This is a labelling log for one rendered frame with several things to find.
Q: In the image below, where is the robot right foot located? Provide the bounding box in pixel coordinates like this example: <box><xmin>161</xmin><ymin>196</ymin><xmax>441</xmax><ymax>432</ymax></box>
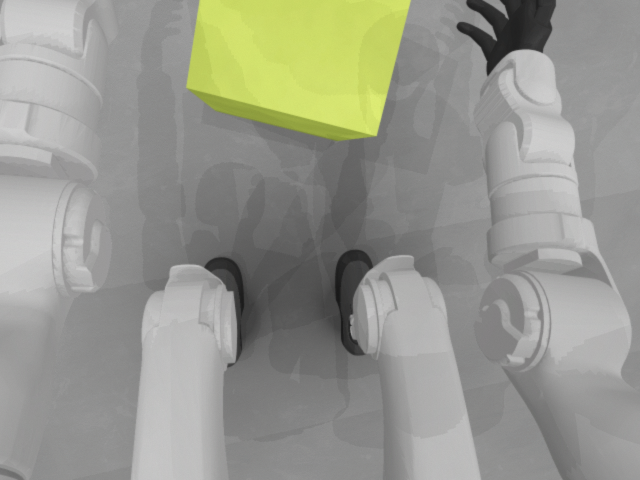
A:
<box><xmin>335</xmin><ymin>250</ymin><xmax>373</xmax><ymax>356</ymax></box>

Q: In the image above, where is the robot left foot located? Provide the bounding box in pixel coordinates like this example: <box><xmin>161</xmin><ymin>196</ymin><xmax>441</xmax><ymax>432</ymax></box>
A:
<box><xmin>204</xmin><ymin>257</ymin><xmax>244</xmax><ymax>367</ymax></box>

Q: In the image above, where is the robot left upper arm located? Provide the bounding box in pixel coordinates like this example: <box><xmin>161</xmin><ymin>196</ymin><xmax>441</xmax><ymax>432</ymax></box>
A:
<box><xmin>0</xmin><ymin>174</ymin><xmax>112</xmax><ymax>480</ymax></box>

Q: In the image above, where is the robot right hand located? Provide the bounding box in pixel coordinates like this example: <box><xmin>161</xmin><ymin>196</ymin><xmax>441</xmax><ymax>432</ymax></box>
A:
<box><xmin>456</xmin><ymin>0</ymin><xmax>556</xmax><ymax>76</ymax></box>

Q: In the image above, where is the robot right forearm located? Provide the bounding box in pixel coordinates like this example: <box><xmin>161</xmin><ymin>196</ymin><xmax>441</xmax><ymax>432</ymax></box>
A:
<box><xmin>473</xmin><ymin>49</ymin><xmax>632</xmax><ymax>349</ymax></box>

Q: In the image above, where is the robot foot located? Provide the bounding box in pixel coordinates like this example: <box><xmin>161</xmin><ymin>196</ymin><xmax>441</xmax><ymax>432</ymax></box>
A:
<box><xmin>335</xmin><ymin>250</ymin><xmax>373</xmax><ymax>356</ymax></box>
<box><xmin>204</xmin><ymin>257</ymin><xmax>244</xmax><ymax>367</ymax></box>

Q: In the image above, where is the robot right upper arm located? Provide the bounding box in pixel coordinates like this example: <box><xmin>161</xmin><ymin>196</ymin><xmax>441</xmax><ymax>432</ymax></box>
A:
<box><xmin>474</xmin><ymin>270</ymin><xmax>640</xmax><ymax>480</ymax></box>

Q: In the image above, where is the robot left forearm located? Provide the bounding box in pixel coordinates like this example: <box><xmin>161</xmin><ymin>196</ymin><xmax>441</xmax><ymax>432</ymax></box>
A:
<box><xmin>0</xmin><ymin>0</ymin><xmax>119</xmax><ymax>186</ymax></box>

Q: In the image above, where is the carton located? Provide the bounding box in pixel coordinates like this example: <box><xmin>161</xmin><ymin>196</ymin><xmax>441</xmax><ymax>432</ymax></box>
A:
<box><xmin>186</xmin><ymin>0</ymin><xmax>411</xmax><ymax>141</ymax></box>

